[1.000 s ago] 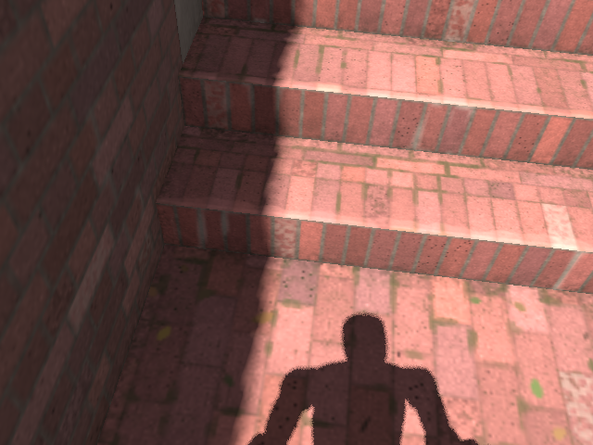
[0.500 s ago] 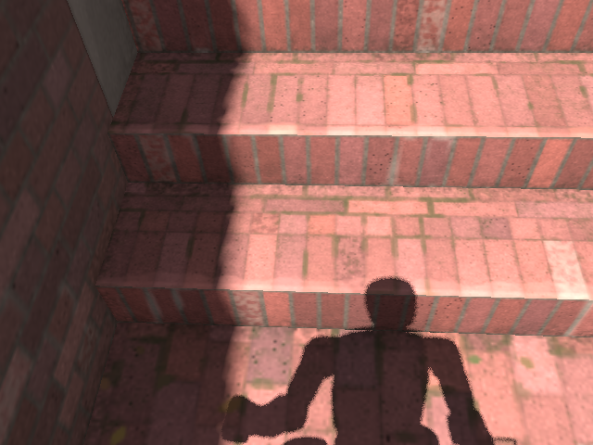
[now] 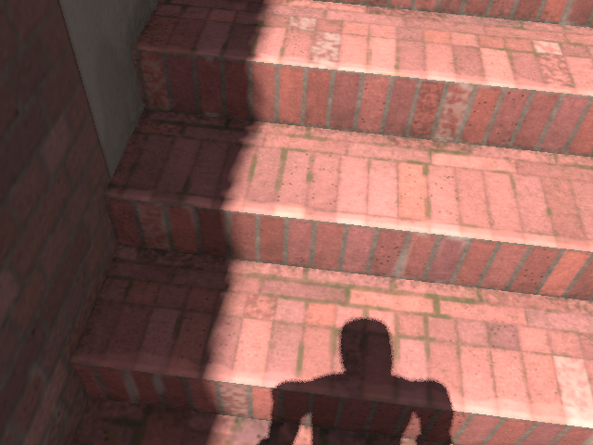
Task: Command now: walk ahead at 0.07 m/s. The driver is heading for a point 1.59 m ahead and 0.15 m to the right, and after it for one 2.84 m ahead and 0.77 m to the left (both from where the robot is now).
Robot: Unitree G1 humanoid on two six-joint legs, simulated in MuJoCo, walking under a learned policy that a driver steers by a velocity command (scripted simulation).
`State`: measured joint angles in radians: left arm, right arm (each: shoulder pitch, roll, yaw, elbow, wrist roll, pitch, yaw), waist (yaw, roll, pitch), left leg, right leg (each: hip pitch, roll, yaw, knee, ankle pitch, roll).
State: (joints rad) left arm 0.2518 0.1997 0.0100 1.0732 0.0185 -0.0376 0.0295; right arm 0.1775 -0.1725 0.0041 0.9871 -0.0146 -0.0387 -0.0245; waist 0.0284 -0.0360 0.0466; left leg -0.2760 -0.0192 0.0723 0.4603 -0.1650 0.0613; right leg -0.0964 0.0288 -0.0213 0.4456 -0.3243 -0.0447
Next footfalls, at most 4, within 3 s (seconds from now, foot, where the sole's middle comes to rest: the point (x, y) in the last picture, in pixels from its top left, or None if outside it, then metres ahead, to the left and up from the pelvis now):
2.38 right None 0.43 -0.12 -0.70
2.50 right None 0.43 -0.12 -0.77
2.84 left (298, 331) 0.69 0.02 -0.60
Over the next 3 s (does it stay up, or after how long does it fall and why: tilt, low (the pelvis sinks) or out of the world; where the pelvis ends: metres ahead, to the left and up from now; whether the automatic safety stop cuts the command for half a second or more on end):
stays up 0.62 -0.03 0.12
